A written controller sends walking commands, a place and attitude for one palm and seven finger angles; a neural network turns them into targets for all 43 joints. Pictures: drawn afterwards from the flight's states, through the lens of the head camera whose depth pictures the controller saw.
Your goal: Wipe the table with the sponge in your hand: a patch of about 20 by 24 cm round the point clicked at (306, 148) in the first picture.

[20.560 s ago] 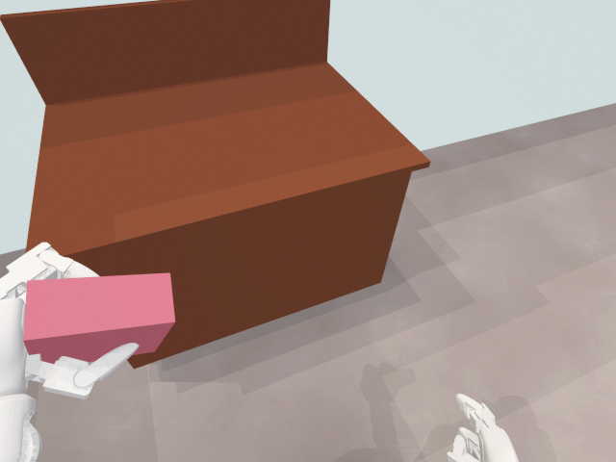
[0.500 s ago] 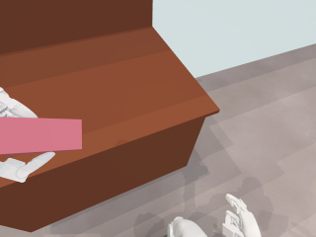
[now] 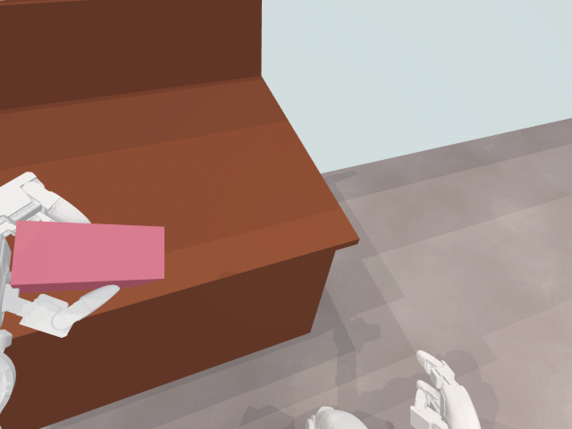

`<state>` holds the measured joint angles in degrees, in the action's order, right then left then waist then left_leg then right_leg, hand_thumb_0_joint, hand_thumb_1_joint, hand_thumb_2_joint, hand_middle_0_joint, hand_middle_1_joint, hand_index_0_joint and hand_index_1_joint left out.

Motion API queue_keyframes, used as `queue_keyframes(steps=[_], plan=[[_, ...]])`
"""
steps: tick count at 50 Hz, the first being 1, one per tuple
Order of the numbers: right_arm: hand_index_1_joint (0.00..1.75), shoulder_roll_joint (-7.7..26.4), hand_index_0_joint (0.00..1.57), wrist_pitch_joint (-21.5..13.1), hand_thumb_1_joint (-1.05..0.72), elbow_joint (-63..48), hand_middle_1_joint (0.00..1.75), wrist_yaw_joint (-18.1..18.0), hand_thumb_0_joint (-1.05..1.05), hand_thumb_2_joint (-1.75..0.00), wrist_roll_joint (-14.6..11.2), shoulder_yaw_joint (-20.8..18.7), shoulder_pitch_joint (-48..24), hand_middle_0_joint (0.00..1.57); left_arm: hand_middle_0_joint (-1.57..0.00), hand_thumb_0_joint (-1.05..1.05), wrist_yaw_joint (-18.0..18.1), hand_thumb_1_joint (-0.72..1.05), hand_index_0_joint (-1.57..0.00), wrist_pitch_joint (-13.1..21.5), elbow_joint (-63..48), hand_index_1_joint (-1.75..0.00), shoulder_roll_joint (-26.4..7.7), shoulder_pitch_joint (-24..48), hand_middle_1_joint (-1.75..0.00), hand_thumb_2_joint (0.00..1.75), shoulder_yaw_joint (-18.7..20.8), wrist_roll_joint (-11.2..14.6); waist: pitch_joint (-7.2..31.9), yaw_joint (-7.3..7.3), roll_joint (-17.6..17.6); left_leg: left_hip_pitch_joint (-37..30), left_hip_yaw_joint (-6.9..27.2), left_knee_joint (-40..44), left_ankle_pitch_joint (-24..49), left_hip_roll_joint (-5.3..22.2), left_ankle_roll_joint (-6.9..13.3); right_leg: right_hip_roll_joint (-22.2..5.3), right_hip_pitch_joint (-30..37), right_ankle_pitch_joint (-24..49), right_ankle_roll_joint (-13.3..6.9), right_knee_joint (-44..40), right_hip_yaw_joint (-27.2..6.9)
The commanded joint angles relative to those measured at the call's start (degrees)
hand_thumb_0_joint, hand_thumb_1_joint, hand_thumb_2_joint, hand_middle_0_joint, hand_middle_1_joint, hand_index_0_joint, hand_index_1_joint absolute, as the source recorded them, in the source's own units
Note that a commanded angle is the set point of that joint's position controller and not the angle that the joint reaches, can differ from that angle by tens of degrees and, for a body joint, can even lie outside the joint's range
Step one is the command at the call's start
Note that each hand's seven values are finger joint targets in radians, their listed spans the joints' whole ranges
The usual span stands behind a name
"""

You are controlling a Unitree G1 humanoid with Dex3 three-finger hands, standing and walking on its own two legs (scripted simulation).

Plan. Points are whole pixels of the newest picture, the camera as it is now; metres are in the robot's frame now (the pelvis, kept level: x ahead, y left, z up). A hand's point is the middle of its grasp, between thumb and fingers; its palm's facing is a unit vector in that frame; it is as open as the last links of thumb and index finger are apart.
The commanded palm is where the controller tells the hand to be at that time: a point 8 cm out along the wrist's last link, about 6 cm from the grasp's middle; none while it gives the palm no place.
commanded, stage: shuffle to correct the standing spot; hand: left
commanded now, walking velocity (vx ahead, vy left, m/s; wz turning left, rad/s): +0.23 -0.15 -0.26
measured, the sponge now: (108, 260) +0.25 +0.21 +0.16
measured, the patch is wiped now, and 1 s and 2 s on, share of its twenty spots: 0.00 0.00 0.00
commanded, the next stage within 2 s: come to a stop and stand still in 1.98 s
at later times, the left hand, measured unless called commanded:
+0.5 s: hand (219, 181) +0.34 +0.11 +0.20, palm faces +0.33 -0.81 -0.49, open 9.5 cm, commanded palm +0.26 +0.15 +0.18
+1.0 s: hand (309, 144) +0.41 +0.01 +0.19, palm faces +0.30 -0.80 -0.52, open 9.5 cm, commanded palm +0.35 +0.06 +0.18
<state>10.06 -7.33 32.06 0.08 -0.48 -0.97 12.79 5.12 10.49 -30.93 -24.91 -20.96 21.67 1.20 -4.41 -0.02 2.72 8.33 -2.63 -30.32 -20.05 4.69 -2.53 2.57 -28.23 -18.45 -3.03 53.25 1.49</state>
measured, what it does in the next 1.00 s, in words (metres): steps to the right: right foot, then left foot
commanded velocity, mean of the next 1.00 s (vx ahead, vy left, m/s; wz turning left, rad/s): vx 0.16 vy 0.04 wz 0.00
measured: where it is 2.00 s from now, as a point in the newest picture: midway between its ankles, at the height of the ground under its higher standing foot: outside the picture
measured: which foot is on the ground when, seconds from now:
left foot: down 0.00-0.10, up 0.12-0.36, down 0.38-0.62, up 0.64-0.94, down 0.96-1.00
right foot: up 0.00-0.06, down 0.08-0.40, up 0.42-0.58, down 0.60-1.00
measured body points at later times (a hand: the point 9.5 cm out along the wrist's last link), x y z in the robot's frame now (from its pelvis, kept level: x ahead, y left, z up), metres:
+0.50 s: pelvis +0.09 -0.12 +0.00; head +0.13 -0.11 +0.45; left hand +0.31 +0.15 +0.22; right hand +0.26 -0.37 -0.07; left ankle +0.12 +0.01 -0.73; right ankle +0.08 -0.19 -0.68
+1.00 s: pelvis +0.17 -0.21 +0.00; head +0.22 -0.22 +0.44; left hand +0.39 +0.05 +0.22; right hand +0.34 -0.47 -0.09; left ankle +0.20 -0.07 -0.73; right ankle +0.14 -0.25 -0.72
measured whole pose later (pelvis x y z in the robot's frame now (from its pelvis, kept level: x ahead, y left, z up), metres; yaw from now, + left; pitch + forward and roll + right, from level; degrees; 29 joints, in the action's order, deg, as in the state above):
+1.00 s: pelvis +0.17 -0.21 +0.00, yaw -3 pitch +0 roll +4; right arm 13.6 -6.9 32.5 -0.3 -1.7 -2.6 10.3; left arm 7.7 13.9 -32.5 -26.9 -26.1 24.2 2.1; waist -5.1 -0.7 3.2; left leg 14.8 -6.1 -27.8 -12.9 0.0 0.9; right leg 0.2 -17.0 -20.7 -3.1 41.3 4.5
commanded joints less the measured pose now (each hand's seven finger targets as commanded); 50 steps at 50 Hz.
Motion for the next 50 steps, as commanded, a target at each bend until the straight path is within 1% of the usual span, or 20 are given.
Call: queue_keyframes(steps=[1, 3, 4, 5, 6, 9, 16, 18, 20, 23, 26, 29, 31, 32, 33, 37, 42, 47, 48, 50], plan=[[0.30, 9.4, 0.20, -0.3, -0.90, -7.9, 0.30, 0.0, 0.00, -0.90, -0.8, -4.6, -0.4, 0.20, -1.20, 0.00, 0.9, 0.10, -1.20, 4.1, -5.8, -1.60, -8.2, -5.1, -1.60, 1.30, 10.9, 1.4, 7.8, 1.62, -14.8, 4.3, 2.3, 2.5, 17.9, 10.9, 8.2, -0.2, 16.4, 4.3, -0.1, -20.7, 5.4], [0.30, 9.3, 0.20, 0.4, -0.90, -8.3, 0.30, -0.2, 0.00, -0.90, -1.7, -4.2, -0.7, 0.20, -1.20, 0.00, 0.6, 0.10, -1.20, 2.6, -1.2, -1.60, -7.1, -5.7, -1.60, 1.30, 9.8, 2.3, 10.9, 1.85, -5.6, 9.4, -2.2, -13.8, 16.2, 6.5, 6.6, 2.6, 27.7, 7.9, 0.1, -26.0, 8.0], [0.30, 8.6, 0.20, 0.6, -0.90, -8.0, 0.30, 0.0, 0.00, -0.90, -2.2, -4.2, -0.8, 0.20, -1.20, 0.00, 0.8, 0.10, -1.20, 2.1, -1.0, -1.60, -8.5, -3.0, -1.60, 1.30, 9.9, 2.2, 13.0, 2.06, 6.3, 14.4, -4.3, -30.4, 11.7, 1.6, 5.8, -1.6, 32.5, 8.5, -2.8, -28.9, 1.9], [0.30, 7.4, 0.20, 0.6, -0.90, -9.2, 0.30, -0.1, 0.00, -0.90, -2.5, -4.2, -2.5, 0.20, -1.20, 0.00, 1.1, 0.10, -1.20, 1.8, -0.9, -1.60, -10.7, -0.4, -1.60, 1.30, 10.6, 2.5, 14.6, 1.53, 21.3, 27.6, -2.7, -46.7, -4.0, -4.7, 4.5, -12.0, 38.5, 18.1, -9.3, -31.0, -17.4], [0.30, 7.6, 0.20, 0.2, -0.90, -9.0, 0.30, -0.3, 0.00, -0.90, -2.2, -4.0, -2.4, 0.20, -1.20, 0.00, 1.2, 0.10, -1.20, 2.4, -1.7, -1.60, -10.8, 1.6, -1.60, 1.30, 11.1, 3.0, 14.2, 1.00, 22.9, 32.7, 1.3, -55.5, -13.1, -4.7, 3.6, -18.8, 36.6, 25.4, -12.8, -32.1, -24.9], [0.30, 7.5, 0.20, 0.9, -0.90, -7.5, 0.30, 0.5, 0.00, -0.90, -1.7, -2.4, -4.9, 0.20, -1.20, 0.00, 1.2, 0.10, -1.20, 1.5, -8.5, -1.60, -7.2, 2.8, -1.60, 1.30, 5.7, 2.0, 6.2, 0.95, 4.6, 26.7, 6.0, -50.6, -5.3, 0.7, 3.5, -20.4, 15.7, 6.6, -13.5, -35.5, -24.4], [0.30, 6.5, 0.20, -2.0, -0.90, -6.9, 0.30, -1.5, 0.00, -0.90, 0.2, -1.5, -4.8, 0.20, -1.20, 0.00, 4.6, 0.10, -1.20, 3.9, -20.3, -1.60, -10.8, 4.2, -1.60, 1.30, 6.8, 1.4, 10.8, 1.08, -4.5, -2.1, -4.7, 0.1, 5.6, -4.6, 4.3, -12.3, 7.7, -3.1, -6.9, -33.7, -9.1], [0.30, 7.4, 0.20, -2.3, -0.90, -7.1, 0.30, -1.7, 0.00, -0.90, -0.1, -2.0, -4.2, 0.20, -1.20, 0.00, 4.4, 0.10, -1.20, 4.9, -21.5, -1.60, -11.1, 2.6, -1.60, 1.30, 8.0, 1.5, 12.2, 0.45, -15.6, -9.9, 2.5, 9.0, 12.1, 0.1, 5.9, -7.9, 7.1, 7.6, -4.3, -19.0, -6.4], [0.30, 8.3, 0.20, -1.9, -0.90, -7.1, 0.30, -1.0, 0.00, -0.90, -0.3, -2.7, -4.6, 0.20, -1.20, 0.00, 3.9, 0.10, -1.20, 6.0, -21.2, -1.60, -12.9, 4.4, -1.60, 1.30, 9.9, 0.6, 12.7, 0.66, -27.5, -16.9, 24.1, 12.5, 30.2, 15.5, 15.0, -0.4, -5.7, -7.7, 1.6, 4.8, -0.6], [0.30, 7.3, 0.20, -0.9, -0.90, -6.7, 0.30, -0.6, 0.00, -0.90, -0.2, -2.3, -5.3, 0.20, -1.20, 0.00, 2.1, 0.10, -1.20, 4.5, -12.9, -1.60, -13.5, -0.3, -1.60, 1.30, 12.2, 0.9, 6.9, -0.10, -20.4, -5.0, 20.9, 12.7, 25.1, 16.5, 16.3, -3.6, -7.4, -6.1, 0.7, 11.6, -4.4], [0.30, 8.8, 0.20, 0.6, -0.90, -6.9, 0.30, 0.3, 0.00, -0.90, -1.8, -3.6, -1.6, 0.20, -1.20, 0.00, 1.0, 0.10, -1.20, 3.6, -4.5, -1.60, -7.6, -11.5, -1.60, 1.30, 11.4, 1.6, 8.7, 1.85, -11.8, 5.9, 3.4, 5.0, 19.9, 10.1, 9.7, -5.3, 8.8, 0.4, 0.7, -14.1, 1.0], [0.30, 8.7, 0.20, 0.9, -0.90, -7.8, 0.30, 0.1, 0.00, -0.90, -2.6, -2.8, -1.5, 0.20, -1.20, 0.00, 0.5, 0.10, -1.20, 2.0, -0.4, -1.60, -6.3, -9.0, -1.60, 1.30, 8.6, 1.8, 11.7, 0.93, -1.5, 12.4, -1.0, -9.3, 11.8, 5.3, 7.1, -1.4, 25.2, 12.5, 2.3, -29.0, 6.9], [0.30, 7.0, 0.20, -0.5, -0.90, -7.6, 0.30, -0.5, 0.00, -0.90, -2.2, -2.4, -2.9, 0.20, -1.20, 0.00, 1.5, 0.10, -1.20, 2.0, 1.3, -1.60, -9.2, -1.8, -1.60, 1.30, 9.2, 1.5, 13.0, 0.23, 21.2, 27.4, -3.2, -36.3, -3.9, -4.4, 4.3, -15.8, 33.4, 20.3, -5.8, -34.5, -16.4], [0.30, 7.6, 0.20, -0.5, -0.90, -7.5, 0.30, -0.6, 0.00, -0.90, -2.1, -2.4, -2.3, 0.20, -1.20, 0.00, 1.8, 0.10, -1.20, 1.6, 1.8, -1.60, -7.1, 0.1, -1.60, 1.30, 7.0, 1.7, 11.0, -0.28, 18.9, 30.7, 1.5, -45.8, -8.8, -5.0, 3.1, -22.7, 29.3, 22.8, -9.5, -37.3, -26.3], [0.30, 10.4, 0.20, -0.5, -0.90, -7.9, 0.30, -0.1, 0.00, -0.90, -1.9, -3.4, -2.4, 0.20, -1.20, 0.00, 1.5, 0.10, -1.20, 2.2, -2.2, -1.60, -5.4, 3.8, -1.60, 1.30, 2.9, 1.2, 9.0, 0.14, 16.7, 30.5, 5.5, -48.3, -4.2, -3.1, 2.9, -22.6, 24.4, 22.9, -8.7, -38.8, -26.4], [0.30, 8.2, 0.20, -0.4, -0.90, -4.5, 0.30, -0.4, 0.00, -0.90, -0.5, -1.2, -6.2, 0.20, -1.20, 0.00, 3.0, 0.10, -1.20, 5.1, -12.0, -1.60, -9.9, 8.9, -1.60, 1.30, 4.8, -0.1, 6.0, 0.01, -3.6, 25.4, 4.8, -37.1, 0.7, 0.5, 3.4, -20.7, 16.2, 25.4, -9.2, -34.8, -13.6], [0.30, 6.6, 0.20, -3.2, -0.90, -6.2, 0.30, -0.8, 0.00, -0.90, -0.3, -1.7, -5.3, 0.20, -1.20, 0.00, 5.2, 0.10, -1.20, 6.0, -15.8, -1.60, -12.5, 1.6, -1.60, 1.30, 8.4, 0.6, 10.6, 2.22, 1.0, 14.2, -2.6, -8.5, 4.4, -3.5, 4.8, -19.1, 21.6, 24.5, -6.3, -33.0, -10.6], [0.30, 7.4, 0.20, -2.7, -0.90, -7.5, 0.30, -0.5, 0.00, -0.90, -1.1, -3.0, -4.2, 0.20, -1.20, 0.00, 4.5, 0.10, -1.20, 6.7, -11.0, -1.60, -10.4, -6.8, -1.60, 1.30, 10.9, 1.6, 17.0, 0.50, -7.9, -4.9, -0.7, 8.0, 21.8, -1.8, 8.0, -13.1, 21.3, 44.1, 2.7, -12.3, -4.0], [0.30, 8.7, 0.20, -1.9, -0.90, -8.0, 0.30, -0.2, 0.00, -0.90, -1.6, -3.2, -4.1, 0.20, -1.20, 0.00, 4.3, 0.10, -1.20, 6.8, -11.6, -1.60, -10.3, -7.0, -1.60, 1.30, 11.0, 1.7, 18.7, 0.31, -12.1, -11.5, 6.7, 4.7, 32.2, 3.4, 11.7, -9.8, 13.4, 39.6, 5.5, -5.5, -1.8], [0.30, 9.1, 0.20, -0.2, -0.90, -7.0, 0.30, 0.2, 0.00, -0.90, -1.6, -3.7, -3.3, 0.20, -1.20, 0.00, 3.6, 0.10, -1.20, 5.8, -6.8, -1.60, -9.9, -9.3, -1.60, 1.30, 12.2, 2.0, 17.0, -0.42, -16.4, -16.0, 16.4, 3.5, 44.4, 10.8, 18.0, -4.0, -2.8, -0.8, 5.6, 8.1, -1.1]])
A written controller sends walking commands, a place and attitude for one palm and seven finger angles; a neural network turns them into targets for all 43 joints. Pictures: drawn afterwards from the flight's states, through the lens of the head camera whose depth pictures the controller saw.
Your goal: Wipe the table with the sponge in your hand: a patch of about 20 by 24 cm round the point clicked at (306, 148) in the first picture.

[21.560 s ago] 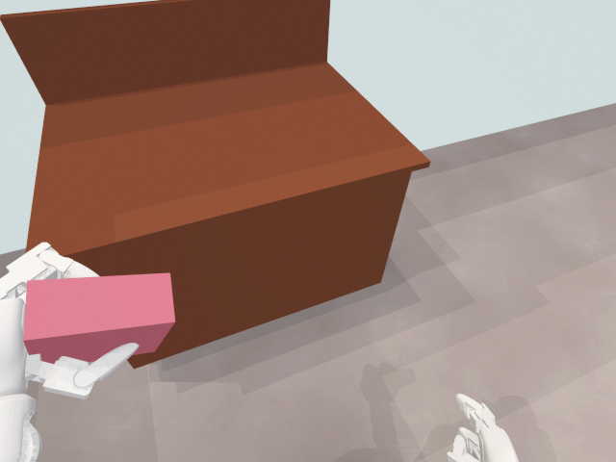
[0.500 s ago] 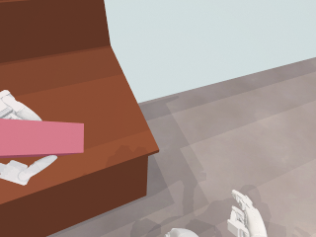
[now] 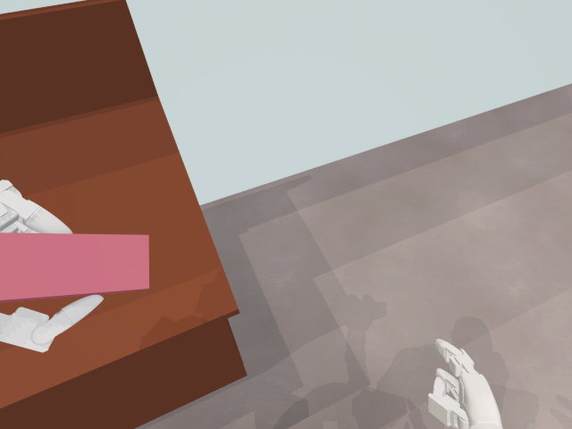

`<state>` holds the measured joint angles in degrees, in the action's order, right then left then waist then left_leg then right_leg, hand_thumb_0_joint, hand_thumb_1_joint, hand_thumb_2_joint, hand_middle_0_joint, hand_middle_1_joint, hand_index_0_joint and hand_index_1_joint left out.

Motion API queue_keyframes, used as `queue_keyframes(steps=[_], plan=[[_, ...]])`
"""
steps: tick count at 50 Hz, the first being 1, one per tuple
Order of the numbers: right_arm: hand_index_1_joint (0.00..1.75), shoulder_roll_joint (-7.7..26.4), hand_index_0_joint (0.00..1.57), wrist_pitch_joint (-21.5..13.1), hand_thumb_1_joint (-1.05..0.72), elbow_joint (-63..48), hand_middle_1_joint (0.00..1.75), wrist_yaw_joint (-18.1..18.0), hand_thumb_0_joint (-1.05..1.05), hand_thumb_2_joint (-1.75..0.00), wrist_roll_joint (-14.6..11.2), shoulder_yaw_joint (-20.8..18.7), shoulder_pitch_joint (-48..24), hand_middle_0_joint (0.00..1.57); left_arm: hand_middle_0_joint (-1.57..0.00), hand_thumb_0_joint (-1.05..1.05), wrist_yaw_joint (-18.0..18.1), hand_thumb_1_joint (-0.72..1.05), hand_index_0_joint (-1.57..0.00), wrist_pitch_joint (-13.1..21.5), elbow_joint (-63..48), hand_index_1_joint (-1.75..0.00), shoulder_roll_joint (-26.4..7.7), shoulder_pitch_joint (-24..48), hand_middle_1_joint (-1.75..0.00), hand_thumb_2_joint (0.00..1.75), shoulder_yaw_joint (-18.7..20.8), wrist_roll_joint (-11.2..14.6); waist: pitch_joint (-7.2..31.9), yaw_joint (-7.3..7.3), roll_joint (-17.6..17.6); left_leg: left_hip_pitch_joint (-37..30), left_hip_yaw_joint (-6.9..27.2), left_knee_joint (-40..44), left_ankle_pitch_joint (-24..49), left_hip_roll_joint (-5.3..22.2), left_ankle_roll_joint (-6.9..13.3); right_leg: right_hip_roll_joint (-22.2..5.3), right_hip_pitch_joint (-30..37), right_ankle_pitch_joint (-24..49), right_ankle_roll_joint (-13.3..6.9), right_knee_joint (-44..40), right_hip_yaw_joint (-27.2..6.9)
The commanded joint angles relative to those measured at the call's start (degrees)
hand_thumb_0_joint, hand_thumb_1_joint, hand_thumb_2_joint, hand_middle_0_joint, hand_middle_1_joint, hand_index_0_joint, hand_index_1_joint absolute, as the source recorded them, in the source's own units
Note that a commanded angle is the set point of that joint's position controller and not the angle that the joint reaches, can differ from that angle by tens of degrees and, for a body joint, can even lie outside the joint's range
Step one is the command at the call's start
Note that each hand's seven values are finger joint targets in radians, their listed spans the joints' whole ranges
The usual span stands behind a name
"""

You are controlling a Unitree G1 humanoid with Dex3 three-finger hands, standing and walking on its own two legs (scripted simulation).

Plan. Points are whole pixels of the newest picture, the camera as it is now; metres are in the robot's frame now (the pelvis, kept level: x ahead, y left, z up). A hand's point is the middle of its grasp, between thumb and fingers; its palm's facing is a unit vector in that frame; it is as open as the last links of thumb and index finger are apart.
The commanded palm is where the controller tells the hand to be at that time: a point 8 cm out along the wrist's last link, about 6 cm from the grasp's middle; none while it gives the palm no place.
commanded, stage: shuffle to correct the standing spot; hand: left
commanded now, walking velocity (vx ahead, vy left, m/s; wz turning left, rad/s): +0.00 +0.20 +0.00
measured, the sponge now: (89, 268) +0.24 +0.20 +0.17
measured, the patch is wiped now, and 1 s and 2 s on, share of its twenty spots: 0.00 0.00 0.00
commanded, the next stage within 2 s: come to a stop and stand still in 0.98 s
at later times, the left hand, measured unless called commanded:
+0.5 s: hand (64, 242) +0.25 +0.22 +0.20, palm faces +0.37 -0.75 -0.55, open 9.5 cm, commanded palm +0.17 +0.27 +0.19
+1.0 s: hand out of the picture +0.21 +0.28 +0.20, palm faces +0.42 -0.76 -0.50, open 9.5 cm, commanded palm +0.16 +0.32 +0.19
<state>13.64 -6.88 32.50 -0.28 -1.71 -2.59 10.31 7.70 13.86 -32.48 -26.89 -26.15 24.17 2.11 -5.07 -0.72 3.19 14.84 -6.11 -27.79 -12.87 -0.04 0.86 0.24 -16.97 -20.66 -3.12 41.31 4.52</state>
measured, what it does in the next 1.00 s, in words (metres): steps on the spot: left foot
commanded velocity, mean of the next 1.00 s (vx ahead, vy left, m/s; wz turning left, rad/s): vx -0.04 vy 0.19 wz -0.03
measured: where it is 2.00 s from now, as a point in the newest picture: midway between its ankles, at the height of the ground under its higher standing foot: outside the picture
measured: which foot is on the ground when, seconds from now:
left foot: down 0.00-0.14, up 0.16-0.62, down 0.64-0.84, up 0.86-1.00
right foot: down 0.00-1.00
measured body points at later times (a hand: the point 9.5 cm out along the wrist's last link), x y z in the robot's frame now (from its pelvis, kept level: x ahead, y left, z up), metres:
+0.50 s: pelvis +0.02 -0.01 +0.02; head +0.10 -0.05 +0.46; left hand +0.23 +0.25 +0.23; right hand +0.21 -0.25 -0.09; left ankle +0.03 +0.18 -0.65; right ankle +0.03 -0.07 -0.73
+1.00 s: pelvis +0.01 +0.03 +0.01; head +0.05 +0.01 +0.45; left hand +0.18 +0.31 +0.22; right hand +0.19 -0.17 -0.10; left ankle -0.04 +0.19 -0.64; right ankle +0.05 -0.05 -0.73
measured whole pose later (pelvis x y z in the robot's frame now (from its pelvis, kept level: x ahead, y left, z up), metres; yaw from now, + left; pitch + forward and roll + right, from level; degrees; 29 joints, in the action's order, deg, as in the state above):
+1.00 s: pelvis +0.01 +0.03 +0.01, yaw +2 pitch -1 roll +5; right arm 10.9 -5.1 35.0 -0.6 -2.0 1.3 10.9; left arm 7.4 11.2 -32.2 -22.0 -28.5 22.6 2.8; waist -6.1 1.9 1.3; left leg 25.5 -1.9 -65.8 -22.7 -0.4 -2.0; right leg -5.4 -18.2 -15.5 -3.1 34.8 5.6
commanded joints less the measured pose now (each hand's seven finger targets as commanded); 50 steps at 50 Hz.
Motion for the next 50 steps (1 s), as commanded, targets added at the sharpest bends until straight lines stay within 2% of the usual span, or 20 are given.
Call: queue_keyframes(steps=[1, 3, 5, 6, 7, 8, 10, 13, 16, 26, 30, 31, 34, 37, 40, 41, 43, 44, 47, 50], plan=[[0.30, 4.8, 0.20, 0.1, -0.90, -7.7, 0.30, 0.2, 0.00, -0.90, -0.1, -1.9, -2.3, 0.20, -1.20, 0.00, 0.5, 0.10, -1.20, 1.2, -3.1, -1.60, -8.7, -6.6, -1.60, 1.30, 10.0, 1.0, 14.3, 1.09, -17.9, -15.0, 20.3, 3.1, 32.5, 16.6, 14.8, -2.1, -13.7, -8.4, 3.3, 18.5, -4.7], [0.30, 5.1, 0.20, 0.1, -0.90, -8.0, 0.30, -0.2, 0.00, -0.90, -0.8, -1.5, -2.2, 0.20, -1.20, 0.00, -0.8, 0.10, -1.20, -0.7, -1.5, -1.60, -6.9, -7.6, -1.60, 1.30, 8.4, 1.2, 7.3, 2.13, -11.8, -2.2, 13.0, 2.0, 26.6, 14.9, 9.7, -5.7, -6.0, -6.4, 2.0, 1.4, -3.6], [0.30, 5.6, 0.20, 0.5, -0.90, -8.2, 0.30, -0.4, 0.00, -0.90, -1.8, -1.2, -0.6, 0.20, -1.20, 0.00, -1.1, 0.10, -1.20, -1.3, -0.8, -1.60, -5.9, -6.7, -1.60, 1.30, 7.1, 0.9, 9.4, 2.92, -1.2, 4.4, 6.1, -12.7, 12.3, 9.1, 3.9, -6.2, 10.0, 19.5, 3.1, -19.0, -0.7], [0.30, 4.6, 0.20, 0.2, -0.90, -7.9, 0.30, -0.7, 0.00, -0.90, -1.5, -1.1, -0.9, 0.20, -1.20, 0.00, -0.8, 0.10, -1.20, -1.6, -1.0, -1.60, -6.1, -4.2, -1.60, 1.30, 6.3, 0.7, 10.0, 2.03, 9.8, 9.4, 3.3, -24.0, 0.9, 3.8, 2.1, -10.1, 14.4, 28.9, 1.9, -22.5, -5.8], [0.30, 4.4, 0.20, -0.3, -0.90, -8.1, 0.30, -1.1, 0.00, -0.90, -1.1, -0.7, -1.7, 0.20, -1.20, 0.00, -0.4, 0.10, -1.20, -1.8, 0.9, -1.60, -6.7, -3.1, -1.60, 1.30, 6.5, 1.1, 8.7, 0.98, 14.9, 16.7, 3.0, -33.4, -13.0, -0.7, 0.3, -17.3, 15.4, 37.9, -1.1, -22.5, -16.8], [0.30, 5.5, 0.20, -0.3, -0.90, -8.1, 0.30, -0.9, 0.00, -0.90, -1.1, -1.2, -0.6, 0.20, -1.20, 0.00, -0.1, 0.10, -1.20, -1.4, 1.2, -1.60, -6.0, -0.7, -1.60, 1.30, 5.9, 1.5, 8.3, 0.89, 16.2, 19.3, 6.5, -42.8, -13.8, -1.3, -0.8, -22.9, 12.2, 38.6, -1.4, -25.4, -24.3], [0.30, 6.6, 0.20, -0.7, -0.90, -8.1, 0.30, -0.1, 0.00, -0.90, -0.8, -1.6, -1.5, 0.20, -1.20, 0.00, 0.2, 0.10, -1.20, 0.1, -2.1, -1.60, -6.1, 1.8, -1.60, 1.30, 4.9, 1.4, 4.9, 1.54, 9.3, 19.7, 11.3, -50.2, -7.7, 1.2, -1.5, -24.0, 5.8, 29.4, -1.9, -26.5, -28.1], [0.30, 4.5, 0.20, -1.4, -0.90, -4.9, 0.30, -0.4, 0.00, -0.90, 0.6, 0.4, -3.0, 0.20, -1.20, 0.00, 1.3, 0.10, -1.20, 1.8, -7.2, -1.60, -8.4, 9.1, -1.60, 1.30, 4.9, 0.5, 6.0, 0.72, -3.5, 22.0, 10.5, -53.1, -3.2, 3.0, -2.3, -21.9, 7.1, 32.5, -6.1, -22.6, -18.7], [0.30, 4.4, 0.20, -3.4, -0.90, -4.1, 0.30, -0.6, 0.00, -0.90, 1.5, 0.5, -2.6, 0.20, -1.20, 0.00, 3.3, 0.10, -1.20, 2.8, -7.1, -1.60, -8.1, 11.5, -1.60, 1.30, 3.6, 0.2, 8.9, 1.44, -2.6, 22.7, 7.6, -46.6, -0.9, 1.5, -2.4, -19.1, 13.1, 36.5, -2.7, -20.9, -14.1], [0.30, 2.9, 0.20, -2.1, -0.90, -9.3, 0.30, -0.6, 0.00, -0.90, -0.3, -0.9, -2.7, 0.20, -1.20, 0.00, 3.3, 0.10, -1.20, 1.5, -6.2, -1.60, -8.6, -9.5, -1.60, 1.30, 10.9, 1.6, 15.0, 3.38, 11.0, 12.0, -1.8, -8.3, -5.6, 1.6, -1.5, -19.8, 21.3, 41.6, -3.6, -14.8, -11.0], [0.30, 3.7, 0.20, 0.0, -0.90, -10.3, 0.30, -1.7, 0.00, -0.90, -1.0, -2.0, -2.6, 0.20, -1.20, 0.00, 2.5, 0.10, -1.20, 0.4, -7.5, -1.60, -8.2, -8.3, -1.60, 1.30, 10.0, 1.8, 16.8, 0.60, 4.4, -6.1, -1.8, 7.8, 10.6, 3.4, 0.4, -14.9, 14.2, 45.4, 1.2, -3.9, -6.2], [0.30, 4.4, 0.20, 0.1, -0.90, -10.4, 0.30, -1.9, 0.00, -0.90, -1.2, -2.3, -2.7, 0.20, -1.20, 0.00, 2.3, 0.10, -1.20, 0.4, -8.6, -1.60, -7.9, -6.3, -1.60, 1.30, 9.1, 1.7, 16.7, 0.51, 1.1, -9.9, 0.6, 7.0, 17.1, 6.5, 1.6, -13.3, 10.0, 40.9, 2.1, -1.3, -5.6], [0.30, 6.3, 0.20, -1.3, -0.90, -9.0, 0.30, -1.6, 0.00, -0.90, -1.4, -2.7, -0.1, 0.20, -1.20, 0.00, 1.0, 0.10, -1.20, 1.0, -9.1, -1.60, -6.3, -3.5, -1.60, 1.30, 6.3, 1.1, 12.1, 0.42, -11.0, -22.3, 11.1, 3.1, 41.1, 16.9, 8.2, -5.1, -15.7, -5.7, 3.1, 15.9, -2.2], [0.30, 3.6, 0.20, -2.0, -0.90, -7.6, 0.30, -2.4, 0.00, -0.90, -0.1, -0.2, -3.7, 0.20, -1.20, 0.00, 1.2, 0.10, -1.20, 0.3, -13.8, -1.60, -11.4, 4.9, -1.60, 1.30, 8.0, 0.0, 5.8, 1.64, -20.2, -1.1, 8.8, 6.5, 24.4, 16.0, 10.2, -6.7, -6.9, -8.0, 3.6, 15.2, -1.3], [0.30, 4.8, 0.20, -3.6, -0.90, -7.7, 0.30, -2.0, 0.00, -0.90, -1.1, 0.0, -2.1, 0.20, -1.20, 0.00, 1.7, 0.10, -1.20, 0.3, -15.7, -1.60, -8.6, 6.7, -1.60, 1.30, 5.8, -0.4, 8.4, 3.01, -14.7, 2.3, 5.7, -3.8, 7.2, 11.6, 4.8, -8.1, 6.9, 8.8, 3.4, -11.5, 1.1], [0.30, 4.0, 0.20, -4.0, -0.90, -7.7, 0.30, -1.9, 0.00, -0.90, -0.9, 0.2, -1.8, 0.20, -1.20, 0.00, 1.7, 0.10, -1.20, 0.3, -16.2, -1.60, -8.7, 7.0, -1.60, 1.30, 5.8, -0.5, 8.2, 2.61, -8.3, 3.3, 5.2, -11.2, 0.3, 8.5, 2.8, -10.0, 9.6, 17.9, 3.1, -19.9, -1.1], [0.30, 3.0, 0.20, -3.8, -0.90, -8.2, 0.30, -2.1, 0.00, -0.90, -0.5, 0.5, -2.1, 0.20, -1.20, 0.00, 1.7, 0.10, -1.20, 0.0, -12.7, -1.60, -11.6, 5.9, -1.60, 1.30, 8.2, 0.6, 8.0, 1.06, 9.1, 10.3, 2.7, -31.4, -16.1, 0.6, -1.4, -24.7, 7.4, 25.8, -4.3, -25.5, -22.9], [0.30, 5.8, 0.20, -2.9, -0.90, -8.1, 0.30, -1.3, 0.00, -0.90, -0.5, -1.5, 0.2, 0.20, -1.20, 0.00, 1.7, 0.10, -1.20, -0.5, -11.0, -1.60, -8.1, 4.4, -1.60, 1.30, 6.0, 1.1, 7.1, 1.65, 15.0, 11.8, 6.9, -41.2, -14.5, 0.0, -2.8, -29.0, 3.9, 21.0, -5.7, -29.6, -32.7], [0.30, 3.0, 0.20, -1.2, -0.90, -6.6, 0.30, -0.4, 0.00, -0.90, -0.5, 1.0, -1.6, 0.20, -1.20, 0.00, 1.6, 0.10, -1.20, -0.8, -8.0, -1.60, -8.2, 1.8, -1.60, 1.30, 8.7, 1.6, 5.8, 0.51, 3.0, 15.7, 12.9, -45.5, -10.9, 4.9, -2.8, -27.4, 1.2, 17.0, -10.1, -23.6, -26.0], [0.30, 1.9, 0.20, -0.8, -0.90, -5.7, 0.30, -1.3, 0.00, -0.90, 0.7, 2.0, -2.9, 0.20, -1.20, 0.00, 2.2, 0.10, -1.20, 0.0, -1.8, -1.60, -7.8, 1.1, -1.60, 1.30, 8.5, 0.7, 9.3, 0.42, 5.2, 10.6, 6.6, -27.3, -9.5, 3.4, -2.4, -19.7, 4.6, 17.6, -4.7, -19.0, -13.5]])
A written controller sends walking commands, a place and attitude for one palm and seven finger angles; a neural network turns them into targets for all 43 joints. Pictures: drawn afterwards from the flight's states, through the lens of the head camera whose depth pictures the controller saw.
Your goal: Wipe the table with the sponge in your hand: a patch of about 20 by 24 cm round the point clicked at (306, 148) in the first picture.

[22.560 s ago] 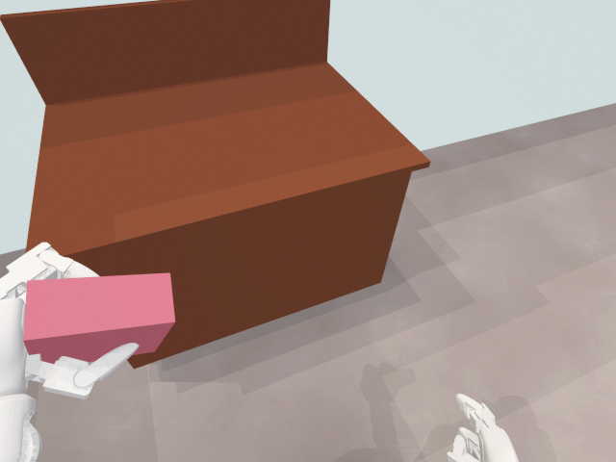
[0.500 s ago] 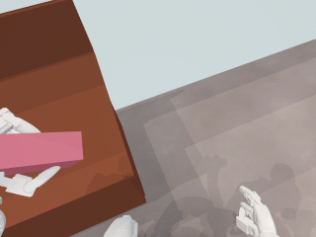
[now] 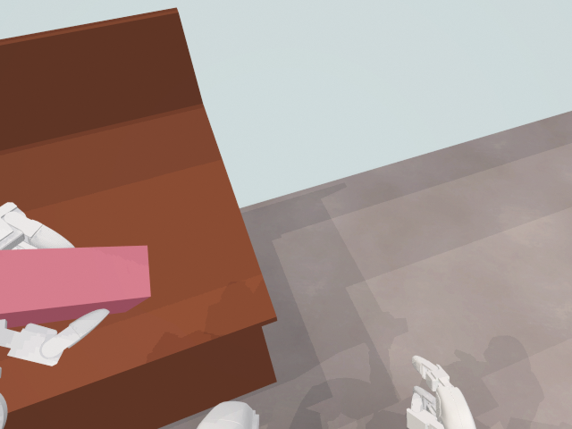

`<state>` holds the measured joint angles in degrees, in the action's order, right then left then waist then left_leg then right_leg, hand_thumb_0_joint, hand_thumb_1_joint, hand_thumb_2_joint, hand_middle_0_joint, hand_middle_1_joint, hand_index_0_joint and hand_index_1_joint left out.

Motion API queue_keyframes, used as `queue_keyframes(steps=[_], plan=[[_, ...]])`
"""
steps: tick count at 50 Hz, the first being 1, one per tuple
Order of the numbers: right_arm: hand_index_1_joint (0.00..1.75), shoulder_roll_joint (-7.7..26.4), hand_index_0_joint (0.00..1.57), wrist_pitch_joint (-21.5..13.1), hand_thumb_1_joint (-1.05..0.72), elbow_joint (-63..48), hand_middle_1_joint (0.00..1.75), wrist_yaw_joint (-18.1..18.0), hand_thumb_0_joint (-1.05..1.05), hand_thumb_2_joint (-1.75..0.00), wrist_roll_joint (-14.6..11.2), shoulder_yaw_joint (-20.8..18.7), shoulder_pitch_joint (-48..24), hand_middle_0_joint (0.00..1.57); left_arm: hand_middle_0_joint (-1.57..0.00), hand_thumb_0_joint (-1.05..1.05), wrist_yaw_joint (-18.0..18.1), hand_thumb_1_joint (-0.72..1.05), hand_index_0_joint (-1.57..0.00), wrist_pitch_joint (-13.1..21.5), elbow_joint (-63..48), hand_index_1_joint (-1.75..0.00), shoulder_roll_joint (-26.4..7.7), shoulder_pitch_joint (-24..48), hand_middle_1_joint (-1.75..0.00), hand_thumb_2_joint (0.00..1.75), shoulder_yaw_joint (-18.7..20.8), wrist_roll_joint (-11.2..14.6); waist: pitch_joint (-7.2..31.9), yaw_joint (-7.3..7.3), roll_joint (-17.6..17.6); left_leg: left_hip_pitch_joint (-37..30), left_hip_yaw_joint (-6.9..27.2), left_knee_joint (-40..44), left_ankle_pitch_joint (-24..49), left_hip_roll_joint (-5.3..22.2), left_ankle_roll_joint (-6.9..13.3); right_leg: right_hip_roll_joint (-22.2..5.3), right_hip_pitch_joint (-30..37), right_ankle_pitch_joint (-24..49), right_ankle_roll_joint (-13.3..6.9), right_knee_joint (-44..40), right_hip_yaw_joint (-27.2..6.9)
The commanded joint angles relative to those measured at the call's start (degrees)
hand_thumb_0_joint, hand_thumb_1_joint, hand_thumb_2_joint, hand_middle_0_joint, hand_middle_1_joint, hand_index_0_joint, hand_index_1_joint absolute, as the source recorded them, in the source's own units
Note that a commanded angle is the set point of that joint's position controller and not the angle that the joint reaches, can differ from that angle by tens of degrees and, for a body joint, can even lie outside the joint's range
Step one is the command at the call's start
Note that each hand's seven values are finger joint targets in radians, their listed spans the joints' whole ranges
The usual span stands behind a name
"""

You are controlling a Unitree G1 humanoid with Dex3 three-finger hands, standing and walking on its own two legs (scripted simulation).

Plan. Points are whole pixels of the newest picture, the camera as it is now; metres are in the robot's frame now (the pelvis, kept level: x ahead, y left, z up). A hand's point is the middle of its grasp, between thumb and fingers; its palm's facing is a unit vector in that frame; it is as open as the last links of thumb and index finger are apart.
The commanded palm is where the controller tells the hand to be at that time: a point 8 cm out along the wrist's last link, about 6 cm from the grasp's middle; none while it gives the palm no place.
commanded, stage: come to a stop and stand still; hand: left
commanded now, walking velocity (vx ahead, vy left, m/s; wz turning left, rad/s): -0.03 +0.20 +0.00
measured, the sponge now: (95, 285) +0.22 +0.21 +0.16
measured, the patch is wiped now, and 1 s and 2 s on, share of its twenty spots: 0.00 0.00 0.00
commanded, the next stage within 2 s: look again from close up in 1.06 s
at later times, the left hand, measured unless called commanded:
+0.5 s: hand out of the picture +0.19 +0.31 +0.17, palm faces +0.41 -0.82 -0.41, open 9.5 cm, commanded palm +0.14 +0.34 +0.18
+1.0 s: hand out of the picture +0.21 +0.35 +0.21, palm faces +0.50 -0.76 -0.42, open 9.5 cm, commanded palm +0.14 +0.33 +0.18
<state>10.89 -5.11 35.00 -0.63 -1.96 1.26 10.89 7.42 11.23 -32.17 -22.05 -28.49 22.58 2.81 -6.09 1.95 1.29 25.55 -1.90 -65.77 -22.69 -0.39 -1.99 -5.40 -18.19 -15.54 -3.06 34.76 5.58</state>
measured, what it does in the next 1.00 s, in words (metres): steps on the spot: left foot, then right foot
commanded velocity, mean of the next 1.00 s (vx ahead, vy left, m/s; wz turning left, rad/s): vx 0.03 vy -0.04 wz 0.00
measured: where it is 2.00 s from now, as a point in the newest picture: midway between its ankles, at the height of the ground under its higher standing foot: outside the picture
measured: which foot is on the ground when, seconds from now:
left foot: up 0.00-0.16, down 0.18-1.00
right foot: down 0.00-0.20, up 0.22-0.34, down 0.36-1.00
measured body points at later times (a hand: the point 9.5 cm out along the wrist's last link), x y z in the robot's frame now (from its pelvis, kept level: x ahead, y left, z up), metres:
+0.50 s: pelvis -0.03 +0.07 +0.00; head -0.02 +0.06 +0.45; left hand +0.16 +0.35 +0.20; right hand +0.12 -0.16 -0.10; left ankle -0.04 +0.20 -0.73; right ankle -0.01 -0.03 -0.74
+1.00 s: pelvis -0.03 +0.06 +0.00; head -0.02 +0.06 +0.45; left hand +0.18 +0.39 +0.23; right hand +0.13 -0.16 -0.08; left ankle -0.03 +0.20 -0.73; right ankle -0.01 -0.03 -0.74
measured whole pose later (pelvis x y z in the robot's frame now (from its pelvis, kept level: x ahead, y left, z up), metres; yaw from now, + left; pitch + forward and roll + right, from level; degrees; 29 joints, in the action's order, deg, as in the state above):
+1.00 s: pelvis -0.03 +0.06 +0.00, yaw -2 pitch +0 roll +0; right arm 13.5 -8.2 34.6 -1.1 -0.9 2.9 13.5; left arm 6.2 13.0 -14.3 -28.7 -12.5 27.5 4.7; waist -1.6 3.0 -1.1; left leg 12.5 -0.6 -28.2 -15.4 2.7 -1.1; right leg 1.2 -14.8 -11.4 -2.7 26.3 4.6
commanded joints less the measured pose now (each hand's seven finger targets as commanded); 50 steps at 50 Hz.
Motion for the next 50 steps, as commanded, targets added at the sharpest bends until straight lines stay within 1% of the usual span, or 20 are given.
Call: queue_keyframes(steps=[1, 4, 6, 9, 10, 12, 13, 16, 18, 20, 21, 23, 25, 27, 30, 41, 42, 43, 45, 50], plan=[[0.30, 5.0, 0.20, -3.1, -0.90, -8.8, 0.30, -1.2, 0.00, -0.90, 1.1, -2.2, -4.0, 0.20, -1.20, 0.00, 2.6, 0.10, -1.20, 2.6, -3.0, -1.60, -12.0, 3.7, -1.60, 1.30, 9.1, 0.2, 11.0, -1.65, 8.8, -1.8, 0.5, 17.0, -0.3, 2.9, 0.9, -14.0, 6.8, 9.9, -4.3, -13.2, -14.5], [0.30, 4.7, 0.20, -4.1, -0.90, -9.6, 0.30, -2.0, 0.00, -0.90, 1.2, -3.1, -4.4, 0.20, -1.20, 0.00, 2.5, 0.10, -1.20, 2.1, -6.7, -1.60, -11.7, 3.3, -1.60, 1.30, 7.5, 0.3, 10.9, -0.79, 12.0, -8.9, -4.5, 34.9, 1.3, 1.0, 2.3, -13.5, 7.0, 2.8, -3.0, -14.4, -14.6], [0.30, 5.3, 0.20, -4.3, -0.90, -10.1, 0.30, -2.8, 0.00, -0.90, 1.4, -3.8, -3.0, 0.20, -1.20, 0.00, 2.7, 0.10, -1.20, 2.5, -12.0, -1.60, -11.5, 2.8, -1.60, 1.30, 6.8, 0.0, 13.7, -1.08, 6.6, -15.3, -5.8, 45.3, 7.2, 0.5, 3.1, -9.6, 9.3, 3.6, -0.9, -11.0, -11.5], [0.30, 7.4, 0.20, -5.4, -0.90, -10.9, 0.30, -3.2, 0.00, -0.90, 0.9, -5.7, -2.6, 0.20, -1.20, 0.00, 3.2, 0.10, -1.20, 3.5, -18.8, -1.60, -11.9, 3.6, -1.60, 1.30, 6.7, -0.6, 16.9, -0.91, -6.9, -22.7, 1.7, 47.8, 26.1, 10.5, 5.3, -2.0, 7.9, 10.4, 1.6, 2.8, -5.1], [0.30, 8.4, 0.20, -5.3, -0.90, -10.8, 0.30, -2.7, 0.00, -0.90, 0.7, -6.5, -1.6, 0.20, -1.20, 0.00, 3.0, 0.10, -1.20, 3.6, -18.8, -1.60, -12.3, 2.9, -1.60, 1.30, 7.5, -1.0, 16.5, -0.76, -10.0, -25.5, 5.3, 45.9, 34.6, 14.5, 6.7, 1.0, 1.4, 2.5, 2.2, 7.9, -2.5], [0.30, 6.8, 0.20, -5.0, -0.90, -9.8, 0.30, -2.2, 0.00, -0.90, 0.4, -6.0, -2.4, 0.20, -1.20, 0.00, 2.3, 0.10, -1.20, 3.6, -16.1, -1.60, -15.2, 2.7, -1.60, 1.30, 10.2, -1.5, 10.8, -1.93, -19.5, -18.9, 8.1, 47.9, 33.2, 17.5, 9.2, 2.8, -4.2, -10.8, 3.4, 14.6, -1.1], [0.30, 6.3, 0.20, -5.1, -0.90, -9.4, 0.30, -2.0, 0.00, -0.90, 0.6, -5.3, -3.3, 0.20, -1.20, 0.00, 2.2, 0.10, -1.20, 4.0, -15.6, -1.60, -14.1, 5.7, -1.60, 1.30, 9.1, -1.8, 6.8, -2.05, -20.0, -11.1, 7.3, 48.2, 28.2, 17.4, 9.7, 2.5, -1.7, -10.6, 3.0, 14.1, -1.5], [0.30, 7.5, 0.20, -4.2, -0.90, -9.0, 0.30, -0.6, 0.00, -0.90, -0.4, -5.3, -1.0, 0.20, -1.20, 0.00, 1.6, 0.10, -1.20, 4.2, -9.7, -1.60, -13.1, 7.1, -1.60, 1.30, 9.2, -1.3, 8.2, -0.77, -16.0, -10.1, 2.3, 39.0, 21.0, 14.1, 6.6, 3.4, 7.6, 0.8, 2.4, -7.3, 0.8], [0.30, 6.7, 0.20, -3.9, -0.90, -9.0, 0.30, -0.5, 0.00, -0.90, -0.3, -4.9, -1.0, 0.20, -1.20, 0.00, 1.0, 0.10, -1.20, 3.9, -7.0, -1.60, -12.2, 8.0, -1.60, 1.30, 8.0, -1.0, 9.5, -1.57, -8.8, -8.4, 1.0, 32.2, 14.0, 10.6, 5.2, 2.4, 12.7, 6.5, 1.4, -14.3, -2.4], [0.30, 6.7, 0.20, -3.8, -0.90, -9.3, 0.30, -0.2, 0.00, -0.90, -0.4, -5.5, 1.0, 0.20, -1.20, 0.00, 0.4, 0.10, -1.20, 2.3, -2.2, -1.60, -9.7, 6.6, -1.60, 1.30, 6.0, 0.1, 10.2, -2.63, 6.9, -6.1, -1.6, 23.3, 2.0, 1.9, 2.4, -5.8, 9.7, 6.8, -4.7, -17.7, -18.0], [0.30, 7.6, 0.20, -3.2, -0.90, -10.1, 0.30, 0.2, 0.00, -0.90, -0.4, -5.9, 0.7, 0.20, -1.20, 0.00, 0.1, 0.10, -1.20, 1.4, -3.0, -1.60, -7.9, 5.8, -1.60, 1.30, 3.4, 0.7, 8.6, -2.00, 11.9, -6.8, 0.4, 21.4, 0.8, 1.3, 2.1, -9.7, 6.2, 0.8, -6.9, -21.7, -22.9], [0.30, 6.6, 0.20, -2.6, -0.90, -9.5, 0.30, -0.1, 0.00, -0.90, -0.2, -3.7, -1.3, 0.20, -1.20, 0.00, 0.2, 0.10, -1.20, 0.7, -3.6, -1.60, -7.7, 6.9, -1.60, 1.30, 2.7, 0.9, 6.5, -2.53, 7.4, -12.3, 2.6, 30.1, 2.9, 3.5, 3.1, -8.8, -0.2, -5.5, -6.3, -21.3, -17.0], [0.30, 6.7, 0.20, -2.6, -0.90, -9.1, 0.30, -0.9, 0.00, -0.90, 0.6, -2.9, -2.5, 0.20, -1.20, 0.00, 0.2, 0.10, -1.20, 1.6, -6.8, -1.60, -8.5, 8.6, -1.60, 1.30, 2.7, 0.5, 7.1, -2.63, -1.1, -15.2, 5.4, 43.7, 9.5, 5.3, 3.3, -2.4, 2.7, -2.6, -1.7, -12.4, -9.6], [0.30, 7.4, 0.20, -3.0, -0.90, -9.6, 0.30, -1.7, 0.00, -0.90, 0.8, -2.9, -4.8, 0.20, -1.20, 0.00, 0.6, 0.10, -1.20, 2.5, -10.8, -1.60, -9.7, 11.3, -1.60, 1.30, 2.8, -0.2, 7.7, -1.17, -8.9, -16.1, 14.4, 50.2, 18.4, 12.2, 4.5, 2.8, 3.8, 1.4, 1.6, -5.8, -5.8], [0.30, 6.3, 0.20, -3.4, -0.90, -9.9, 0.30, -1.8, 0.00, -0.90, 1.3, -2.7, -4.8, 0.20, -1.20, 0.00, 1.3, 0.10, -1.20, 2.9, -14.1, -1.60, -11.7, 12.6, -1.60, 1.30, 4.4, -1.0, 8.9, -0.93, -13.7, -10.7, 10.7, 47.2, 21.0, 11.6, 5.1, 1.5, 11.9, 8.0, 2.0, -8.6, -5.4], [0.30, 7.1, 0.20, -3.0, -0.90, -10.4, 0.30, -1.7, 0.00, -0.90, 0.4, -3.6, -2.0, 0.20, -1.20, 0.00, 1.6, 0.10, -1.20, 1.8, -5.3, -1.60, -9.2, 1.3, -1.60, 1.30, 5.5, 0.6, 10.9, -1.63, -3.3, -10.6, 6.8, 44.9, 13.3, 7.5, 3.4, -0.4, 14.3, 12.5, 1.1, -14.0, -8.7], [0.30, 8.9, 0.20, -2.5, -0.90, -14.6, 0.30, -7.0, 0.00, -0.90, -0.9, 5.9, 6.2, 0.20, -1.20, 0.00, 0.9, 0.10, -1.20, 8.2, -17.2, -1.60, -49.0, 52.0, -1.60, 1.30, 18.3, 1.0, 8.6, -3.65, -14.2, -9.1, 4.3, 48.6, 6.3, 3.5, 4.2, 5.8, 18.1, -1.9, 5.5, -10.0, -3.0], [0.30, 4.9, 0.20, -4.7, -0.90, -11.6, 0.30, -5.9, 0.00, -0.90, -0.9, -1.8, 0.6, 0.20, -1.20, 0.00, -0.3, 0.10, -1.20, 5.8, 3.6, -1.60, -20.8, 33.3, -1.60, 1.30, 17.0, 0.0, 12.3, -0.59, -4.1, -9.1, 4.0, 43.8, 4.7, 7.3, 3.4, 2.7, 7.1, -7.4, 3.8, -10.7, -4.1], [0.30, 10.4, 0.20, -5.8, -0.90, -9.9, 0.30, -2.7, 0.00, -0.90, 1.5, -2.2, -2.2, 0.20, -1.20, 0.00, -0.1, 0.10, -1.20, 3.9, 11.8, -1.60, -17.5, 22.1, -1.60, 1.30, 11.4, 1.3, 5.9, 0.55, 1.2, -11.3, 1.6, 42.4, 4.9, 3.4, 3.1, 2.4, 3.9, -1.4, 1.7, -17.2, -8.3], [0.30, 10.1, 0.20, -8.1, -0.90, -9.3, 0.30, 1.4, 0.00, -0.90, 0.8, -2.5, -0.1, 0.20, -1.20, 0.00, -1.5, 0.10, -1.20, 5.7, 6.7, -1.60, -7.3, 9.2, -1.60, 1.30, -0.9, 2.9, 8.7, 1.74, 1.6, -12.2, 2.0, 38.4, 7.7, 1.0, 3.7, -1.0, 3.8, -3.5, 0.8, -19.3, -12.4]])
